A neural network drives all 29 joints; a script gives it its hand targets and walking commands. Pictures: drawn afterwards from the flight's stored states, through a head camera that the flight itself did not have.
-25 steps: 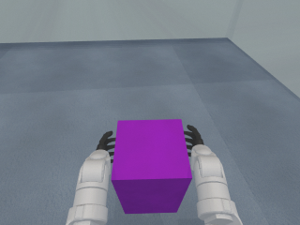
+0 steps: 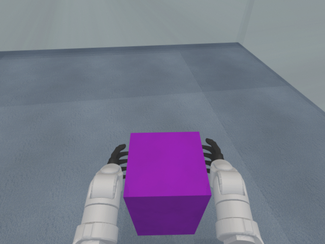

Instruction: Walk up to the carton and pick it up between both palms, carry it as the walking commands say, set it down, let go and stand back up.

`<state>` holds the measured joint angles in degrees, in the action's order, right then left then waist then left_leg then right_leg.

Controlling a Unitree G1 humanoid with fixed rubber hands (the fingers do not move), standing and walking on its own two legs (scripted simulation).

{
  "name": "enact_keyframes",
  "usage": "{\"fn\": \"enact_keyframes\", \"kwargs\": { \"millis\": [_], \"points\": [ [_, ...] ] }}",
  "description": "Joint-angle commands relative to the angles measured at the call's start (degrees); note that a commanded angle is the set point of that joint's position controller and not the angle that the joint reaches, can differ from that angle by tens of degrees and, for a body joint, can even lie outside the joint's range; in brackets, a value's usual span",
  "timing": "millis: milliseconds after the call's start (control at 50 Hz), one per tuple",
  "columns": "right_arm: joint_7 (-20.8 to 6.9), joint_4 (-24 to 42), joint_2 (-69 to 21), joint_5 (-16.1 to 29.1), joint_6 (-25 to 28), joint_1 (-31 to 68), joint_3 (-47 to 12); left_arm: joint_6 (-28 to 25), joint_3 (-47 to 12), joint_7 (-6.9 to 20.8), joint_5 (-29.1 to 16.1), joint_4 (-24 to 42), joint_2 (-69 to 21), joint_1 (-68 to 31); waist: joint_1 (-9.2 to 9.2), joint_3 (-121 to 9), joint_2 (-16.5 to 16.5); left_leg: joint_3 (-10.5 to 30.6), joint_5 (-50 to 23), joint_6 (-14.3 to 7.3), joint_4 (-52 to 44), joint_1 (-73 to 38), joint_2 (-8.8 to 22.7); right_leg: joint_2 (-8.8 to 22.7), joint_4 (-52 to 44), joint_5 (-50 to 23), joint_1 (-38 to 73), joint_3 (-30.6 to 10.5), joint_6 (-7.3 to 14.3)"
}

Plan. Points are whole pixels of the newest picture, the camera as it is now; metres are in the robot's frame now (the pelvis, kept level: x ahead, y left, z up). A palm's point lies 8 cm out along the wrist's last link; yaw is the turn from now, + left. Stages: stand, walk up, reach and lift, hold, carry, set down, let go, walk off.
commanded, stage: reach and lift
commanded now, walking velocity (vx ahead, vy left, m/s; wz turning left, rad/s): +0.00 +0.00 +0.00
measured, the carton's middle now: (165, 188) +0.29 -0.01 -0.03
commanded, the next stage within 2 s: hold in 0.50 s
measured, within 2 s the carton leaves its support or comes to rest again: neither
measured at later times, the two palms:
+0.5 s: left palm (112, 177) +0.28 +0.13 +0.05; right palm (218, 170) +0.29 -0.14 +0.06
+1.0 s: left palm (112, 177) +0.28 +0.13 +0.05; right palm (217, 171) +0.29 -0.14 +0.06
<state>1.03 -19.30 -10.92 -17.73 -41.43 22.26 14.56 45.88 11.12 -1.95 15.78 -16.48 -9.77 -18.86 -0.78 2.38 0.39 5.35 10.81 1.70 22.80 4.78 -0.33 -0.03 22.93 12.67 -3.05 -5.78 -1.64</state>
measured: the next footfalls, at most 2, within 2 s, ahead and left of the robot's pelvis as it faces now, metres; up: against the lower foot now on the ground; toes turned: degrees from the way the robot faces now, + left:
none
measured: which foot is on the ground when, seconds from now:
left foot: down 0.00-1.00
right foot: down 0.00-1.00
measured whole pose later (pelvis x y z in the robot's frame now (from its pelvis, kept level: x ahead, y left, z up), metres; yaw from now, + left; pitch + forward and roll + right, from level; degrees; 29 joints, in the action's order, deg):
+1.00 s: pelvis -0.01 +0.00 +0.00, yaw +0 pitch -8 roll +0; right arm 1.2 -16.0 -9.8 -16.9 -43.4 18.9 10.5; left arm 47.3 7.9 -2.0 15.2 -13.5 -8.9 -15.7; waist -0.5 2.1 0.2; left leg 5.5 10.0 1.7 22.3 4.7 -0.3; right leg -0.1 22.5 11.8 -2.9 -5.7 -1.7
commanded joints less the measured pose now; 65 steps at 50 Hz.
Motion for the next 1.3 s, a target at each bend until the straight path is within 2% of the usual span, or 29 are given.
{"fn": "enact_keyframes", "kwargs": {
  "millis": [0, 20, 100, 120, 160, 200, 260, 300, 320, 340, 440, 480, 500, 560, 580, 620, 640, 680, 700, 720, 800, 900, 1000, 1040, 1060, 1100, 1160, 1200, 1280],
  "points": [
    [-13.3, -2.8, -57.3, 14.4, -0.5, 21.5, -28.5, -5.0, -28.4, 12.3, -14.6, 5.7, -54.5, -34.0, 0.85, -15.8, 1.0, -2.5, -7.2, -0.1, -2.9, -4.5, -5.5, -5.8, -2.9, -10.1, 2.0, 3.2, 0.7],
    [-13.2, -1.0, -57.6, 14.9, 0.1, 22.1, -29.2, -4.9, -28.9, 12.5, -14.9, 5.8, -55.3, -33.6, 0.76, -14.6, -0.7, -2.5, -8.3, 0.0, -2.6, -4.1, -6.0, -5.7, -2.9, -11.1, 1.8, 3.0, 0.8],
    [-13.0, -0.9, -57.3, 14.5, -0.3, 20.3, -28.8, -4.9, -29.0, 12.7, -14.8, 7.8, -53.8, -33.7, 0.38, -14.9, 0.5, -2.4, -7.2, 0.0, -3.0, -4.5, -6.0, -5.9, -3.3, -10.5, 2.5, 3.0, 0.4],
    [-13.1, 0.7, -56.7, 15.0, 0.1, 20.4, -29.9, -5.0, -29.3, 12.8, -14.7, 7.2, -54.6, -31.5, 0.59, -15.6, -1.6, -2.1, -9.0, 0.0, -3.3, -4.2, -5.7, -5.9, -2.6, -12.4, 3.3, 3.0, 0.8],
    [-12.8, 1.1, -58.1, 15.0, -0.3, 20.1, -30.8, -4.6, -29.3, 13.0, -14.5, 6.2, -54.7, -29.7, 0.96, -15.5, 1.5, -2.4, -9.3, -0.3, -2.7, -5.1, -6.2, -5.7, -3.3, -12.5, 2.8, 2.6, 0.0],
    [-12.6, -0.4, -58.0, 14.5, -1.4, 15.4, -30.2, -4.2, -29.9, 13.0, -14.8, 8.4, -53.0, -28.7, 0.52, -14.1, 1.3, -2.4, -10.2, -0.2, -3.6, -4.6, -5.9, -5.9, -3.4, -14.3, 4.3, 2.8, 0.0],
    [-12.6, -0.7, -58.0, 14.1, -1.0, 15.8, -29.5, -4.6, -31.8, 13.3, -15.8, 11.1, -53.3, -33.4, -0.93, -14.3, -0.8, -2.8, -6.5, -0.3, -3.4, -5.0, -6.4, -5.8, -3.7, -10.4, 2.1, 2.7, 0.6],
    [-12.6, 1.4, -58.4, 15.5, -0.7, 16.2, -31.0, -4.4, -32.1, 13.4, -15.7, 10.2, -54.3, -30.2, -0.26, -14.2, -2.5, -3.2, -6.7, -0.1, -3.3, -3.9, -6.6, -5.7, -3.5, -10.8, 3.6, 2.8, 0.7],
    [-12.7, 1.0, -58.0, 14.6, -0.8, 17.7, -30.2, -4.6, -30.9, 13.6, -15.6, 9.9, -53.1, -31.7, 0.29, -14.7, 0.9, -2.4, -4.9, -0.6, -3.4, -3.4, -6.0, -5.7, -3.5, -8.8, 3.1, 2.9, 0.3],
    [-12.6, 2.3, -58.6, 15.5, -0.7, 17.6, -31.2, -4.4, -31.4, 13.5, -15.5, 10.7, -53.1, -30.4, 0.65, -13.4, -1.0, -3.1, -4.0, -0.5, -3.5, -2.2, -6.5, -5.5, -3.7, -7.9, 3.7, 2.6, 0.6],
    [-12.7, 0.5, -57.6, 14.7, -1.4, 18.6, -29.6, -4.0, -30.7, 13.3, -15.2, 9.8, -52.8, -32.4, 0.03, -12.3, -0.9, -3.0, -1.9, -0.4, -3.7, -2.9, -6.4, -5.7, -3.8, -5.1, 1.4, 3.2, 1.0],
    [-12.5, 0.0, -58.7, 14.8, -1.2, 18.3, -30.1, -4.2, -30.2, 13.7, -15.6, 8.3, -53.4, -32.8, -0.05, -11.9, 1.8, -3.2, 0.0, -0.7, -3.1, -1.9, -6.3, -5.7, -4.2, -2.5, 0.3, 3.3, 0.5],
    [-12.4, -0.1, -59.3, 15.1, -1.0, 19.1, -30.2, -4.5, -30.4, 13.8, -16.1, 8.5, -54.3, -34.0, -0.1, -12.4, -0.2, -3.5, -1.0, -0.5, -2.9, -2.6, -6.6, -5.3, -4.0, -3.6, 0.3, 3.1, 0.8],
    [-12.6, -1.2, -58.5, 14.4, -1.3, 18.8, -29.0, -3.8, -29.3, 13.8, -15.4, 6.2, -54.2, -33.3, -0.17, -11.4, 0.4, -3.3, 1.1, -0.3, -3.0, -2.1, -6.2, -5.5, -4.3, -0.8, -0.4, 3.1, 1.1],
    [-12.9, -0.4, -58.8, 15.4, -0.7, 19.3, -30.1, -4.5, -30.9, 13.7, -15.4, 9.0, -53.9, -34.1, 0.01, -13.0, -2.0, -3.2, -1.0, 0.0, -2.8, -2.7, -6.3, -5.5, -3.6, -3.6, -0.4, 3.3, 1.2],
    [-13.1, -1.5, -59.4, 15.3, -0.8, 19.7, -29.9, -4.7, -30.2, 13.7, -15.7, 8.5, -53.7, -35.1, -0.14, -13.3, 1.1, -2.8, -0.4, -0.3, -3.0, -2.6, -5.8, -5.7, -3.4, -2.9, -0.7, 3.4, 0.9],
    [-13.0, -0.6, -58.9, 15.2, -0.9, 21.4, -29.6, -4.1, -29.2, 13.7, -14.5, 6.5, -53.9, -33.4, 0.66, -12.2, -1.7, -3.0, 1.4, -0.3, -3.3, -1.0, -6.0, -5.3, -3.4, -1.6, 0.4, 3.1, 1.2],
    [-13.1, -2.0, -58.3, 14.3, -1.1, 19.7, -28.8, -4.1, -29.6, 13.6, -15.3, 6.7, -54.6, -34.1, -0.28, -12.5, 0.1, -2.6, 0.3, -0.2, -3.3, -2.2, -5.5, -5.8, -3.5, -2.1, -0.4, 3.3, 1.4],
    [-13.0, -0.3, -59.0, 15.3, -0.8, 20.4, -29.8, -4.2, -30.2, 13.6, -15.1, 7.5, -55.5, -33.8, 0.34, -13.8, -2.6, -2.9, -1.4, 0.1, -3.1, -2.1, -5.9, -5.7, -3.1, -4.2, 0.8, 3.1, 1.6],
    [-13.0, 0.2, -58.9, 15.4, -1.0, 22.2, -30.3, -4.2, -29.8, 13.5, -15.4, 7.0, -55.2, -33.7, 0.57, -14.5, 0.1, -3.0, -1.0, -0.3, -3.1, -2.5, -5.7, -5.7, -3.3, -3.6, 0.9, 3.2, 1.2],
    [-13.6, -0.1, -58.2, 15.3, -0.8, 20.3, -29.8, -4.2, -30.7, 13.3, -15.8, 8.3, -56.2, -34.0, -0.31, -13.2, -2.4, -2.7, -1.8, 0.1, -3.3, -3.1, -5.7, -5.9, -3.2, -4.5, -0.5, 3.3, 1.8],
    [-13.3, 0.5, -57.8, 15.1, -1.4, 14.9, -30.5, -4.0, -31.9, 13.0, -16.5, 11.6, -54.1, -31.6, 0.16, -15.5, -0.4, -2.3, -9.4, 0.1, -3.0, -5.1, -5.7, -6.2, -3.1, -12.5, 2.1, 3.2, 0.9],
    [-12.9, 3.8, -57.0, 15.6, -1.4, 15.6, -31.7, -3.7, -32.0, 12.9, -15.8, 11.0, -54.6, -28.7, 0.81, -14.3, -1.5, -2.6, -7.3, -0.2, -3.3, -2.9, -6.0, -6.2, -3.1, -10.8, 3.0, 2.9, 1.0],
    [-12.7, 3.2, -57.1, 15.0, -1.3, 14.9, -31.6, -3.8, -32.6, 13.1, -16.5, 10.7, -54.6, -28.6, -0.39, -13.8, 1.1, -2.2, -6.9, -0.5, -3.0, -5.3, -5.9, -6.1, -3.4, -9.5, 0.4, 2.9, 1.0],
    [-12.9, 3.0, -57.7, 15.7, -0.9, 14.8, -31.7, -4.1, -33.7, 13.4, -17.6, 13.0, -54.6, -31.0, -0.3, -14.9, -1.4, -2.6, -7.2, 0.1, -3.2, -4.6, -6.1, -6.2, -3.3, -10.4, 1.6, 3.0, 1.1],
    [-12.6, 4.0, -57.6, 15.3, -1.5, 17.3, -31.8, -3.5, -31.6, 13.2, -15.8, 10.6, -54.0, -28.2, 0.75, -14.6, 1.5, -2.8, -5.0, -0.5, -3.0, -4.2, -6.1, -5.9, -3.5, -8.1, 1.8, 2.8, 0.6],
    [-12.6, 1.6, -57.4, 15.4, -1.7, 14.9, -31.4, -3.5, -31.6, 13.1, -15.5, 9.6, -53.3, -28.3, 0.39, -10.7, -2.2, -2.8, -3.8, -0.5, -3.5, -1.9, -6.2, -5.3, -3.8, -7.5, 1.1, 2.6, 1.0],
    [-12.8, 3.4, -57.6, 16.0, -1.1, 16.7, -32.1, -4.2, -31.9, 13.4, -16.2, 10.8, -53.0, -30.0, 0.34, -12.1, 0.7, -2.7, -3.0, -0.7, -3.2, -2.2, -6.3, -5.7, -3.5, -6.6, 1.2, 2.8, 0.6],
    [-12.6, 2.5, -58.1, 15.1, -1.3, 16.9, -31.6, -4.2, -32.2, 13.3, -16.5, 10.5, -53.8, -31.0, 0.48, -14.9, 1.8, -2.8, -3.6, -0.8, -2.8, -4.7, -6.0, -5.6, -3.7, -6.4, 0.3, 2.6, 0.8]
  ]
}}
